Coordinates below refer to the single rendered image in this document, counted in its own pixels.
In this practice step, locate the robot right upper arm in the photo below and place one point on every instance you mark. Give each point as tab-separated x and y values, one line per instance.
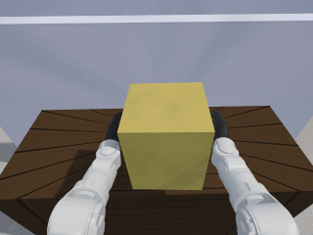
264	219

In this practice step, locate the right robot hand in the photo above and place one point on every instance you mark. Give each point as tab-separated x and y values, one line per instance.
221	129

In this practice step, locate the right robot forearm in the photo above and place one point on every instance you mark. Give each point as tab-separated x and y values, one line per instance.
242	187

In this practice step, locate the carton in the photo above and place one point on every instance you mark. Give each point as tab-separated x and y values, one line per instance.
166	135

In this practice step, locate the left robot hand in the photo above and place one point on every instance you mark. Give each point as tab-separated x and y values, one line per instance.
111	133

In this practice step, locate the left robot forearm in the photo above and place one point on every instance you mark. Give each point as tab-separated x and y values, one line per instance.
99	178

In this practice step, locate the robot left upper arm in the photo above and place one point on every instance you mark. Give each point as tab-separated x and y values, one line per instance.
78	216

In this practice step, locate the pedestal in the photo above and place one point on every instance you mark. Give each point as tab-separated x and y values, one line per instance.
61	145

